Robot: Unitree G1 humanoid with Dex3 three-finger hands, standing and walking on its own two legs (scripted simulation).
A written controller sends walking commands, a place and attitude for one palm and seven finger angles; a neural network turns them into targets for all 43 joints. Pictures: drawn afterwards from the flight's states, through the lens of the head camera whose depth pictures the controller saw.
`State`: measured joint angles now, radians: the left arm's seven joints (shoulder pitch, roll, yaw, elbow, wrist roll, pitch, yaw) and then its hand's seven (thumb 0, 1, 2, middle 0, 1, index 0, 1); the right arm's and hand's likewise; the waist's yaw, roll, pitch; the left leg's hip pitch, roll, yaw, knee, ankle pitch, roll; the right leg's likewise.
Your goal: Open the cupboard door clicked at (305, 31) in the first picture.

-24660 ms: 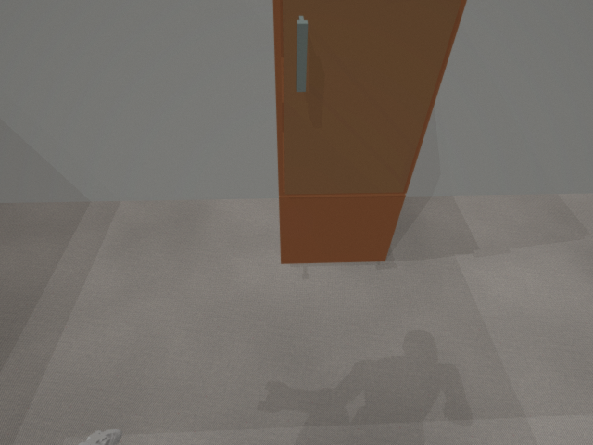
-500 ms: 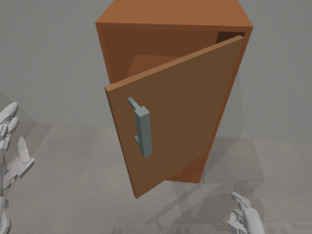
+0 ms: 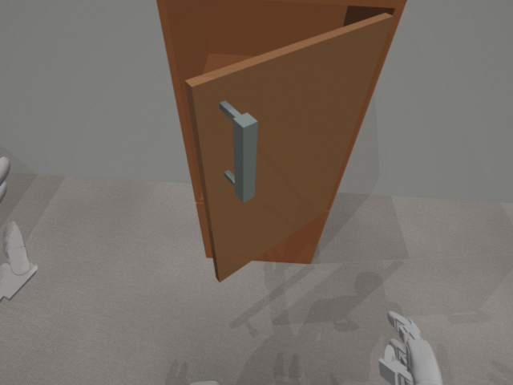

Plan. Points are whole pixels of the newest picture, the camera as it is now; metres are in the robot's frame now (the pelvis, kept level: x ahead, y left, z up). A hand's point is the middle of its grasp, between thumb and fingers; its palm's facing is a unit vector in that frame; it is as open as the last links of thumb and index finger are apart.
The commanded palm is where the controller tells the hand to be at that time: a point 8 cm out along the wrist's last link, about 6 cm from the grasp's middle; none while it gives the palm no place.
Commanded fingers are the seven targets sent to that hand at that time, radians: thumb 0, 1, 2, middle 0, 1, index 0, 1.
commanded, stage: step back with the hand held close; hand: left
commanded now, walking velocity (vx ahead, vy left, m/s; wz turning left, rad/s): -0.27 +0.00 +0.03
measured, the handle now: (236, 154) +0.42 +0.07 +0.14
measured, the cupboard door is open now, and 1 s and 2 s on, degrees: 40 40 40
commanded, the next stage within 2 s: stop stepping back and stand still in 0.34 s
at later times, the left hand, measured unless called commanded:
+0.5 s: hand out of the picture +0.06 +0.28 +0.17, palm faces +0.54 -0.69 -0.48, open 7.4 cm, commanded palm -0.02 +0.32 +0.19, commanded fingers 0.00 0.90 0.90 -0.20 -0.30 -0.20 -0.30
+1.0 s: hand out of the picture -0.04 +0.30 +0.16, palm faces +0.49 -0.75 -0.45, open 7.4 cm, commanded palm -0.12 +0.32 +0.19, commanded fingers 0.00 0.90 0.90 -0.20 -0.30 -0.20 -0.30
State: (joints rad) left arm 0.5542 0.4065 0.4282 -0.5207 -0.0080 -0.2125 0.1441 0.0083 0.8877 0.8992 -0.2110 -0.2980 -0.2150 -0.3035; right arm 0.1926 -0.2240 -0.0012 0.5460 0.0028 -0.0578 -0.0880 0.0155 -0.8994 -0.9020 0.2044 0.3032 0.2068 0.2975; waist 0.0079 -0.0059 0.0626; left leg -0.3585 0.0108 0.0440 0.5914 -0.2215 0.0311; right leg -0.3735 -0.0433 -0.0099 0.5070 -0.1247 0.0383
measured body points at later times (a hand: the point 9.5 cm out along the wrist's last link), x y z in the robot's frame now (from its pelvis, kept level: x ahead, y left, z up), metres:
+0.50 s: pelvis -0.12 +0.00 -0.03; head -0.10 +0.02 +0.42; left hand +0.03 +0.31 +0.20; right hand +0.09 -0.22 -0.10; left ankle +0.06 +0.11 -0.72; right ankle -0.01 -0.14 -0.67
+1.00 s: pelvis -0.24 +0.01 +0.00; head -0.23 +0.03 +0.45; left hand -0.07 +0.34 +0.19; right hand -0.05 -0.20 -0.06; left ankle -0.29 +0.15 -0.73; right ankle -0.21 -0.07 -0.70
